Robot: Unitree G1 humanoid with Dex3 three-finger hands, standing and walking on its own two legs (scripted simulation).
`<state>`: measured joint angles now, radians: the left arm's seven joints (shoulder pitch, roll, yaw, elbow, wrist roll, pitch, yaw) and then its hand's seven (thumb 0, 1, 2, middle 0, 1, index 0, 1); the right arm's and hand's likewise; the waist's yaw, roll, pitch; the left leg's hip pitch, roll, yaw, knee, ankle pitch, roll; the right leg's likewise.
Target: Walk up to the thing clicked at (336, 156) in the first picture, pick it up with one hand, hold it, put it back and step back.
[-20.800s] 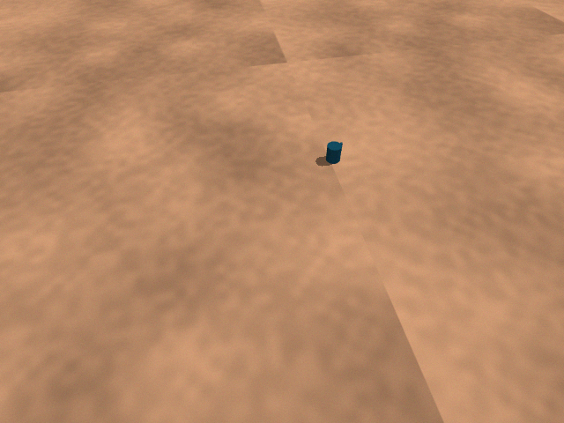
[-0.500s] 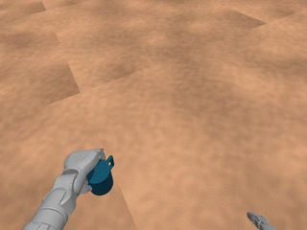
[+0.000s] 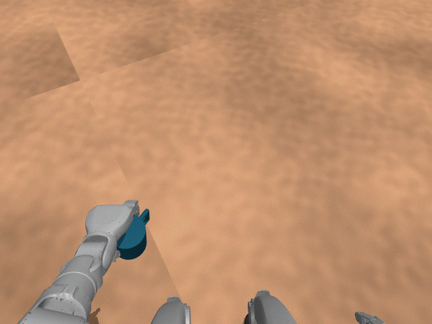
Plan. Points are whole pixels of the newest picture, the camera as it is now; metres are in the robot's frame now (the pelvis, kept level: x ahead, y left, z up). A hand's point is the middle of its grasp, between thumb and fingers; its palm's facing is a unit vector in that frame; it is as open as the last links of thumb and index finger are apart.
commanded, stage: crouch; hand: left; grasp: from above
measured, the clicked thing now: (133, 231) +0.35 +0.20 -0.18
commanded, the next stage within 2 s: lower in 1.36 s
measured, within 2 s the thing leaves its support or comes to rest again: neither
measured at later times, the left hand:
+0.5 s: hand (141, 242) +0.37 +0.22 -0.36, palm faces -0.49 +0.02 -0.87, open 10.4 cm
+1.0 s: hand (149, 244) +0.39 +0.22 -0.47, palm faces -0.46 -0.01 -0.89, open 10.4 cm
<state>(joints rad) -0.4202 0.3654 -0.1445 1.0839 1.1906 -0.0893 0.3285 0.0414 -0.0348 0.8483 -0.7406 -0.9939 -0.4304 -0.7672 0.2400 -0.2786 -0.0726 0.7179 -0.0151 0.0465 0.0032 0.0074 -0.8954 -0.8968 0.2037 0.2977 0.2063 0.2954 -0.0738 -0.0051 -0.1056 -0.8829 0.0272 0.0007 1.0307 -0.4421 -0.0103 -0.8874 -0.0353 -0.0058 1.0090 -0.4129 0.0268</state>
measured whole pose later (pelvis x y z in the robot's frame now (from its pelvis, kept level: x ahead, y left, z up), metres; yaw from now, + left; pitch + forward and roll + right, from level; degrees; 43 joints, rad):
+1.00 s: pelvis -0.05 +0.00 -0.28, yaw -2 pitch +38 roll -4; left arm -0.81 0.53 0.04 1.31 1.21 -0.08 0.43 0.08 0.02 0.72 -0.93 -0.79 -0.52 -0.62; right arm 0.16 -0.26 -0.03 0.75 -0.12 -0.10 0.09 0.00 -0.91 -0.90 0.20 0.30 0.21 0.29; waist -0.22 0.02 -0.14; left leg -2.09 0.01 -0.08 2.12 -0.70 -0.02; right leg -2.06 -0.03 -0.02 2.07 -0.66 0.03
